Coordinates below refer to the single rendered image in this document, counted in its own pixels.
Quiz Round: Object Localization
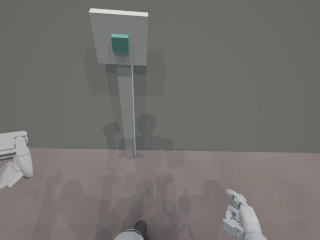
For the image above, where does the panel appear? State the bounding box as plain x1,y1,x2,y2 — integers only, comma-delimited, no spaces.
88,8,148,158

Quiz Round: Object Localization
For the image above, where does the button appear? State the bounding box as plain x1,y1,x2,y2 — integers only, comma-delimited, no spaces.
111,34,130,53

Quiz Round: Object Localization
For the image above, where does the left robot hand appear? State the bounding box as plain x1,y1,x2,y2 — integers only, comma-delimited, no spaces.
0,130,33,191

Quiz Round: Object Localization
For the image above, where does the robot left shin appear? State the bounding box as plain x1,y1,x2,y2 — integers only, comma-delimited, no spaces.
126,229,142,237

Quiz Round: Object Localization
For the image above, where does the right robot hand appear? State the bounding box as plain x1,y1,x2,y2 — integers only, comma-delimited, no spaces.
223,189,263,240

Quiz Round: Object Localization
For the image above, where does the left robot foot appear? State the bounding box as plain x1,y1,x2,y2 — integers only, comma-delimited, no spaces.
134,220,147,240

